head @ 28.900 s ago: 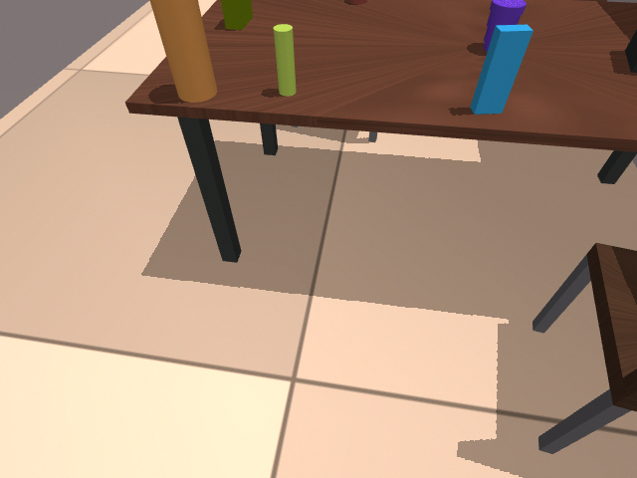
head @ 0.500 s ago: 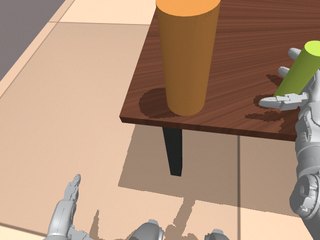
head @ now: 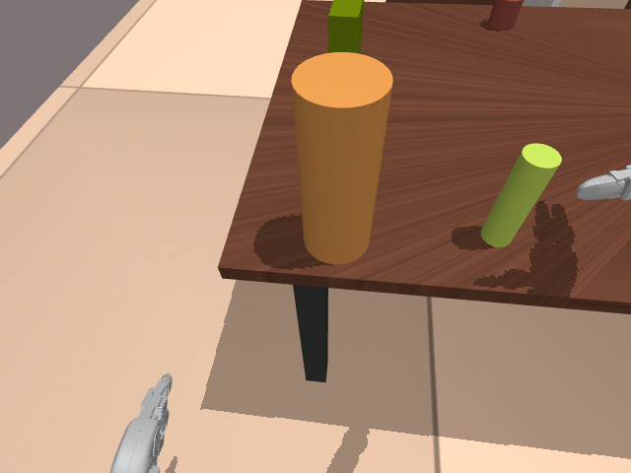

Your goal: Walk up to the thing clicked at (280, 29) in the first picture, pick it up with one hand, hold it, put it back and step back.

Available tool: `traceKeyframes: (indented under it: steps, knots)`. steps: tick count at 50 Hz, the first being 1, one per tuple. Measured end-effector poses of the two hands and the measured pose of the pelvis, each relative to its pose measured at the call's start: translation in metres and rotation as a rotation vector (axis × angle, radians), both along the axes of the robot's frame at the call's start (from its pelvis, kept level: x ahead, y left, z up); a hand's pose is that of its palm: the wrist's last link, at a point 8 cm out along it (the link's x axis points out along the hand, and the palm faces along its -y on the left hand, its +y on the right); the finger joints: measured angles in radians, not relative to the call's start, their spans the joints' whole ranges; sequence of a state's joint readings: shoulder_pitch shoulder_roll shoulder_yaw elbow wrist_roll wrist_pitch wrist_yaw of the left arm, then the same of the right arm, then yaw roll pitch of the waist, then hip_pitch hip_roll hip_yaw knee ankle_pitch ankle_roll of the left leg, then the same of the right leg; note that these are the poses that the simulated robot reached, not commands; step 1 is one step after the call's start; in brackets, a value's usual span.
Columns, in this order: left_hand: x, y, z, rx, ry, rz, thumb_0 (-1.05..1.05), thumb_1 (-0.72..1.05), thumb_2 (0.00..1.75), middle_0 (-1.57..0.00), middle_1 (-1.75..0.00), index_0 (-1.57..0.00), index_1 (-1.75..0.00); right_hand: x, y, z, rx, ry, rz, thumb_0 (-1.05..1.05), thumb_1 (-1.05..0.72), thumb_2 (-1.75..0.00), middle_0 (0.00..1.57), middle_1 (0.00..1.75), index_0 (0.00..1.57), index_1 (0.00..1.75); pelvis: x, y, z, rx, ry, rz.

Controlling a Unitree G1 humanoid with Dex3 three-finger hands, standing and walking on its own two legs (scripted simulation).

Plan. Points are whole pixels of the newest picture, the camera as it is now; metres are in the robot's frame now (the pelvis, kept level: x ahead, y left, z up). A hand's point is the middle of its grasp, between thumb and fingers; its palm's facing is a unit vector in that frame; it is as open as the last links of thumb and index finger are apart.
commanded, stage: sink last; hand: right
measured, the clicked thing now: (516, 200) +0.49 -0.21 +0.07
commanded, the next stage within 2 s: home in 1.14 s
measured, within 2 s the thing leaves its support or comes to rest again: neither
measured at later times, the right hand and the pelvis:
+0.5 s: hand out of the picture +0.33 -0.30 +0.14, palm faces +0.34 +0.86 -0.38, open 17.6 cm; pelvis +0.03 +0.00 +0.02, yaw -1 degrees
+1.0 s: hand out of the picture +0.17 -0.25 +0.16, palm faces +0.44 +0.79 -0.43, open 17.6 cm; pelvis +0.00 +0.02 +0.01, yaw -4 degrees
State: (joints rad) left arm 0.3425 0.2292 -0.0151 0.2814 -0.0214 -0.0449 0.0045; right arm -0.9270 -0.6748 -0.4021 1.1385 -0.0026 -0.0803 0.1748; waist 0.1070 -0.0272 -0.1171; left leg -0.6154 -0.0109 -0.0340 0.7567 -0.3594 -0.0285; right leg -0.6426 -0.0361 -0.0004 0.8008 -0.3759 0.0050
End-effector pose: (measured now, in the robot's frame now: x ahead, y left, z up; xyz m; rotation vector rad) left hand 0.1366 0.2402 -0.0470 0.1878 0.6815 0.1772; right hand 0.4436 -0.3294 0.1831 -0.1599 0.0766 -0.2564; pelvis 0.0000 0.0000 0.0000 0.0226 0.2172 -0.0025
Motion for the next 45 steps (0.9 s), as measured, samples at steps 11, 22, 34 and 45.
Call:
traceKeyframes:
  steps: [11, 22, 34, 45]
  knots:
    - [-0.005, 0.017, 0.008, 0.05, 0.088, -0.004, -0.01, -0.51, 0.05, -0.05, -0.04, -0.06, -0.04, -0.048, -0.07, -0.002, -0.113, 0.015, -0.278, -0.01, 0.58, -0.04, 0.07, 0.06, 0.07, 0.06, 0.009, 0.001, 0.01, -0.001, -0.029, -0.002]
    - [0.04, 0.001, 0.006, -0.046, -0.01, -0.008, -0.01, -0.53, 0.06, -0.05, -0.04, -0.05, -0.04, -0.121, -0.029, -0.017, -0.243, -0.033, -0.144, -0.01, 0.59, -0.04, 0.06, 0.06, 0.05, 0.05, 0.027, -0.006, 0.016, 0.001, -0.083, -0.004]
    - [0.037, 0.033, 0.007, 0.021, 0.044, 0.053, -0.01, -0.53, 0.06, -0.05, -0.04, -0.05, -0.05, -0.246, 0.025, -0.037, -0.245, -0.009, -0.129, -0.02, 0.59, -0.04, 0.07, 0.06, 0.06, 0.06, 0.025, 0.007, 0.018, -0.019, -0.159, -0.029]
    - [0.04, 0.015, -0.003, -0.044, -0.023, -0.005, -0.01, -0.53, 0.06, -0.05, -0.04, -0.05, -0.05, -0.312, 0.059, -0.018, -0.278, -0.053, -0.144, -0.02, 0.6, -0.04, 0.06, 0.06, 0.06, 0.06, 0.01, 0.019, 0.015, -0.034, -0.191, -0.058]
